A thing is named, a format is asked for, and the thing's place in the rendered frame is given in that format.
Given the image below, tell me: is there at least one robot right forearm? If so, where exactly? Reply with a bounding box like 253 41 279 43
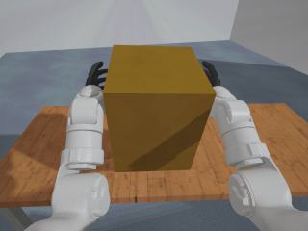
209 86 292 203

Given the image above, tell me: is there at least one right robot upper arm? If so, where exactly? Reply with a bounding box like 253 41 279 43
228 167 308 231

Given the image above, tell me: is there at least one robot left hand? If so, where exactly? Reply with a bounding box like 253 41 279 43
85 61 108 90

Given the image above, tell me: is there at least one table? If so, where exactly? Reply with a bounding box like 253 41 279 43
0 103 308 231

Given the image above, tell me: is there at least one robot left forearm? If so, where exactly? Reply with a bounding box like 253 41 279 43
51 85 106 212

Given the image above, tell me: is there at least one left robot upper arm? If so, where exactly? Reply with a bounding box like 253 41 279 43
24 172 111 231

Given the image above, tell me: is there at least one robot right hand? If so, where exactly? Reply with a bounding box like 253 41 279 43
202 61 221 87

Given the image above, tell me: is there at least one carton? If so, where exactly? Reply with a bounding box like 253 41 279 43
103 44 217 172

